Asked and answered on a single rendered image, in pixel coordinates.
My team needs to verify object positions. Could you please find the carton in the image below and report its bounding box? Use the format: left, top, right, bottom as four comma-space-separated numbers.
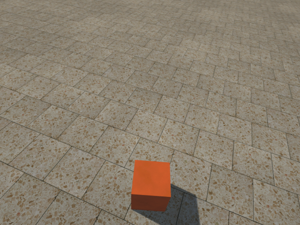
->
131, 160, 171, 211

